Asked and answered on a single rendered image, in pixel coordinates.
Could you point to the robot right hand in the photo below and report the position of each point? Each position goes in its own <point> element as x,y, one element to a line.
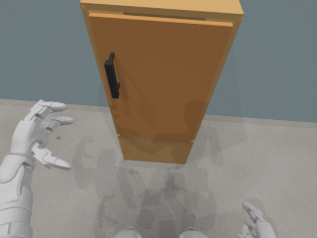
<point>258,226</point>

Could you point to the cupboard door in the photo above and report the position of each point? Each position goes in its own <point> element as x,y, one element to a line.
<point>165,67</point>

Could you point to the robot left forearm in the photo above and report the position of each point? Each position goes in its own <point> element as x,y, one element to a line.
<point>16,196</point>

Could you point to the robot left shin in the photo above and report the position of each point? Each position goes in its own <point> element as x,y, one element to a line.
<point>130,228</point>

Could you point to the robot right shin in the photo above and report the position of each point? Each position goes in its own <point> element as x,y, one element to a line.
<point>190,229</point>

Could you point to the robot left hand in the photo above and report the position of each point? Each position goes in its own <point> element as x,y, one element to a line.
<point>28,132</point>

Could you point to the handle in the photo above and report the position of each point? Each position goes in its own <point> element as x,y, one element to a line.
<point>111,76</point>

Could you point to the robot shin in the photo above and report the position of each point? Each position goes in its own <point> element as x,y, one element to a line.
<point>190,229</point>
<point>130,228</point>

